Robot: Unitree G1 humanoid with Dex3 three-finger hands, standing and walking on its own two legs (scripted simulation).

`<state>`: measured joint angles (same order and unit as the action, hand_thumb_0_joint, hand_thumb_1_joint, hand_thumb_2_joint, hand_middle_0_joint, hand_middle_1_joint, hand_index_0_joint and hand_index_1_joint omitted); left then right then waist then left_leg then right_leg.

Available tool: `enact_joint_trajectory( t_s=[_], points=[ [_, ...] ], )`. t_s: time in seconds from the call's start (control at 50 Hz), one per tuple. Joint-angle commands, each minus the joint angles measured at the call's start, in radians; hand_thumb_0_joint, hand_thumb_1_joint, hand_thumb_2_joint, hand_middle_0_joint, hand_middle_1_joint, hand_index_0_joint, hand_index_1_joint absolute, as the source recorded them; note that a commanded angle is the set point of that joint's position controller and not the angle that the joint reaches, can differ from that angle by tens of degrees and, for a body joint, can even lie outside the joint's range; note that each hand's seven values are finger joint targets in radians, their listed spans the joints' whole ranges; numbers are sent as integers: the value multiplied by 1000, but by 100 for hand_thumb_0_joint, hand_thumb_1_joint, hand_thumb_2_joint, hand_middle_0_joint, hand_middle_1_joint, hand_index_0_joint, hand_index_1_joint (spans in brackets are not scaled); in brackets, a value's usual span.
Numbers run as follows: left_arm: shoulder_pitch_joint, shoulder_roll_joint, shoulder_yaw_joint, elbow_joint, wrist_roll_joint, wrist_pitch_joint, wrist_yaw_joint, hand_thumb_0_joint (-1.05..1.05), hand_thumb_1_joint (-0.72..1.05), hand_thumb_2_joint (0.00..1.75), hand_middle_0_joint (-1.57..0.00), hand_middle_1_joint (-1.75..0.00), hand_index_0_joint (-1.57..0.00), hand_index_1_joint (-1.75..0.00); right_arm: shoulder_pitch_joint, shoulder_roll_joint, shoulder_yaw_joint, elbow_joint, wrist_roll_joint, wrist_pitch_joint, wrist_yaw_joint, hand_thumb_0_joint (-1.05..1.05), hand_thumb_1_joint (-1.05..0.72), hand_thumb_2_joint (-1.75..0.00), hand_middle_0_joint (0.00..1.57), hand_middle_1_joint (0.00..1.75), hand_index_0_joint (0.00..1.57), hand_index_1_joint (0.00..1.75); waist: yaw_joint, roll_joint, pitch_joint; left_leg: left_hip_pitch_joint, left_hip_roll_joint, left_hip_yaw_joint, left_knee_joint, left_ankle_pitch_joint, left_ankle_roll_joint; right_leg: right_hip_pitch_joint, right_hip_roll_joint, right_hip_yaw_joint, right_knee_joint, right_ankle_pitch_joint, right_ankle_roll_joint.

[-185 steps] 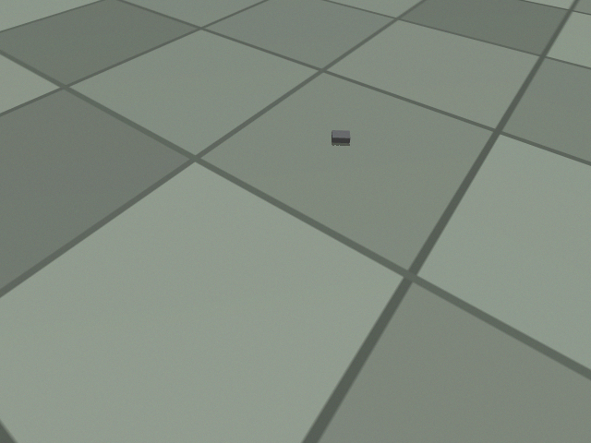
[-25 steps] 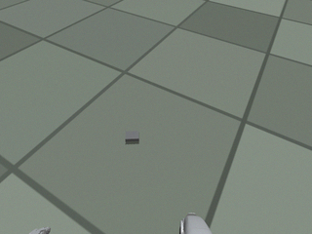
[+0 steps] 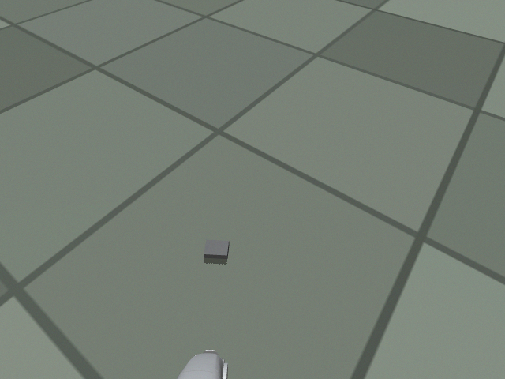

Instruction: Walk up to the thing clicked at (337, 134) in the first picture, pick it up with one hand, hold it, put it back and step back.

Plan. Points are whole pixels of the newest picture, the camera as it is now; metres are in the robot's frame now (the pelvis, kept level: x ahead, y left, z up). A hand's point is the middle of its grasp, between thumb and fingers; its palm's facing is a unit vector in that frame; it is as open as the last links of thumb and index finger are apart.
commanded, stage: walk up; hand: left
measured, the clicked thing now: (216, 249) +0.72 +0.20 -0.75
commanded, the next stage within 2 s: none
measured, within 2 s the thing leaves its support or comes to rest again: neither
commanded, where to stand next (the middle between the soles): +0.34 -0.03 m, yaw +1 degrees
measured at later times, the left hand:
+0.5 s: hand (127, 331) +0.21 +0.25 -0.14, palm faces -0.05 -0.93 -0.38, open 7.4 cm
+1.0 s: hand (159, 298) +0.29 +0.22 -0.17, palm faces +0.04 -0.92 -0.39, open 7.4 cm
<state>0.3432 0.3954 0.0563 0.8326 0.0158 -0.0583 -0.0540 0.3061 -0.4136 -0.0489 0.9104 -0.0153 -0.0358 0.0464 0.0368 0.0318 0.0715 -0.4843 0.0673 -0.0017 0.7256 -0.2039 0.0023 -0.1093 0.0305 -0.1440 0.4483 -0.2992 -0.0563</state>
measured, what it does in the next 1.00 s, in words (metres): walks ahead: left foot, then right foot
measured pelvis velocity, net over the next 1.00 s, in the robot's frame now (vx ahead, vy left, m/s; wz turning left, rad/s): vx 0.22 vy -0.05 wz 0.07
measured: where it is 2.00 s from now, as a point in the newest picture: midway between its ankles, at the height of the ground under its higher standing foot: (274, 377)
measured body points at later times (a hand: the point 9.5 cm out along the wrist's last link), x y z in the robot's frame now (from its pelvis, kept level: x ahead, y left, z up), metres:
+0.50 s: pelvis +0.16 -0.03 -0.01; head +0.16 -0.04 +0.44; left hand +0.21 +0.30 -0.11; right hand +0.20 -0.36 -0.11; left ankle +0.14 +0.12 -0.74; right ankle +0.26 -0.19 -0.72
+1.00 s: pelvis +0.22 -0.05 -0.02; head +0.26 -0.04 +0.42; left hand +0.28 +0.27 -0.14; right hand +0.34 -0.36 -0.14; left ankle +0.27 +0.06 -0.74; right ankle +0.25 -0.18 -0.73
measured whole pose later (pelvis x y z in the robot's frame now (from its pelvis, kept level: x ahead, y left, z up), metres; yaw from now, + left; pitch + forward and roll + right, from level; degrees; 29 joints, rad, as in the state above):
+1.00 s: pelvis +0.22 -0.05 -0.02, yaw +4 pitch -3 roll +1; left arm 0.19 0.40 0.00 0.87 -0.01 -0.03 0.02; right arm 0.15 -0.38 -0.05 0.91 -0.02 0.01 0.01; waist 0.02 -0.03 0.16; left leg -0.37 -0.03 0.03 0.69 -0.27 0.03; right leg -0.34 -0.10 -0.08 0.76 -0.36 0.00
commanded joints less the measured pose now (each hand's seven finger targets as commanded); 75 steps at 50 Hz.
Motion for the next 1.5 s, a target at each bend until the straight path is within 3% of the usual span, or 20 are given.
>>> enact_joint_trajectory(
  t_s=[0.0,0.06,0.08,0.1,0.12,0.22,0.4,0.5,0.54,0.58,0.64,0.82,0.92,0.96,1.0,1.16,1.22,1.26,1.32,1.48],
  points=[
    [-13,260,83,-84,0,-21,12,0,90,90,-20,-30,-20,-30,-46,-166,-51,-108,-3,-57,-6,0,-90,-90,20,30,20,30,6,-118,-3,69,7,45,-133,-1,26,-11,-308,204,-103,260,-142],
    [11,222,56,-91,-3,-11,11,0,90,90,-20,-30,-20,-30,120,-207,-76,-59,-5,-74,-25,0,-90,-90,20,30,20,30,-87,30,-102,456,-58,66,-255,14,64,-173,-198,104,233,335,-82],
    [52,163,38,-95,-16,-9,13,0,90,90,-20,-30,-20,-30,204,-275,-99,-54,-22,-77,-37,0,-90,-90,20,30,20,30,-124,200,-178,606,94,-158,-328,-127,124,-315,-119,51,488,201,-30],
    [82,125,35,-95,-17,-4,12,0,90,90,-20,-30,-20,-30,211,-339,-111,-82,-22,-76,-50,0,-90,-90,20,30,20,30,-110,259,-181,715,325,-583,-392,-165,203,-556,16,75,640,-221,18],
    [49,254,67,-79,-8,11,28,0,90,90,-20,-30,-20,-30,189,-353,-118,-92,15,-70,-50,0,-90,-90,20,30,20,30,-121,138,-156,636,408,-698,-438,-228,300,-569,-56,182,725,-272,6],
    [66,217,58,-27,-12,25,8,0,90,90,-20,-30,-20,-30,40,-254,-72,-128,22,-79,-48,0,-90,-90,20,30,20,30,-38,56,26,276,215,-200,-461,31,193,-427,-121,217,643,-54,26],
    [-51,202,68,-33,-2,15,-27,0,90,90,-20,-30,-20,-30,-3,-302,-90,-152,4,-74,-24,0,-90,-90,20,30,20,30,-52,175,55,145,177,-113,-500,-327,209,-314,-150,133,269,98,58],
    [120,252,93,45,7,-20,-3,0,90,90,-20,-30,-20,-30,-21,-216,-62,-168,-4,-45,-21,0,-90,-90,20,30,20,30,39,-67,-65,29,85,-20,-134,-291,147,71,-72,94,102,39,46],
    [94,329,95,7,15,-38,34,0,90,90,-20,-30,-20,-30,75,-69,-4,-163,11,-35,-35,0,-90,-90,20,30,20,30,18,-391,-57,-131,-105,36,306,-323,32,84,-385,615,-154,82,-68],
    [51,351,86,-10,-8,-25,39,0,90,90,-20,-30,-20,-30,39,-205,-47,-137,6,-23,-56,0,-90,-90,20,30,20,30,19,-269,-14,-120,-50,-38,381,-347,28,-14,-450,674,-141,230,-209],
    [-1,272,60,-13,-25,-29,57,0,90,90,-20,-30,-20,-30,73,-189,-46,-80,28,-11,-53,0,-90,-90,20,30,20,30,-24,-226,-48,-69,-37,-88,357,-231,29,5,-310,355,-53,511,-111],
    [-67,266,39,-30,-11,-23,88,0,90,90,-20,-30,-20,-30,-61,-135,-41,-76,9,27,-44,0,-90,-90,20,30,20,30,-7,-211,-92,105,-43,-12,53,-108,15,-75,-329,214,74,780,-135],
    [-140,254,23,-36,-21,0,92,0,90,90,-20,-30,-20,-30,-45,-184,-66,-43,-3,23,-43,0,-90,-90,20,30,20,30,-59,-124,-118,306,-39,-25,-160,94,66,-236,-295,212,192,408,-69],
    [-83,191,4,-23,-35,13,91,0,90,90,-20,-30,-20,-30,-129,-276,-80,-70,-8,19,-43,0,-90,-90,20,30,20,30,-11,139,-144,324,197,-364,-286,183,182,-325,-89,99,364,-27,25],
    [-114,238,16,30,-25,32,101,0,90,90,-20,-30,-20,-30,-156,-264,-78,-62,-1,26,-38,0,-90,-90,20,30,20,30,-44,175,-124,199,238,-423,-349,4,272,-245,-76,144,486,-328,27],
    [-56,179,7,133,-4,3,97,0,90,90,-20,-30,-20,-30,-242,-187,-39,-52,7,45,-38,0,-90,-90,20,30,20,30,-6,98,-156,224,113,-202,-200,66,140,-71,-41,102,-3,14,44],
    [-185,289,21,115,19,-8,93,0,90,90,-20,-30,-20,-30,-248,-145,-21,-24,12,45,-35,0,-90,-90,20,30,20,30,-39,-113,-67,163,-18,-78,-155,-193,39,-199,-273,430,-91,-181,-73],
    [-280,239,-2,93,12,-3,81,0,90,90,-20,-30,-20,-30,-213,-182,-41,23,0,40,-32,0,-90,-90,20,30,20,30,-93,-70,-12,332,10,-108,-185,-209,45,-394,-244,350,-88,-319,-46],
    [-189,184,-18,141,-5,-9,73,0,90,90,-20,-30,-20,-30,-290,-184,-27,22,-1,26,-20,0,-90,-90,20,30,20,30,-31,-5,-38,244,99,-238,-373,-275,91,-223,-94,189,-19,-114,18],
    [-187,199,-14,184,-4,-11,68,0,90,90,-20,-30,-20,-30,-270,-167,-15,83,1,19,-18,0,-90,-90,20,30,20,30,-32,-24,-62,244,49,-163,-393,-188,42,-121,-138,244,-114,-61,6]
  ],
)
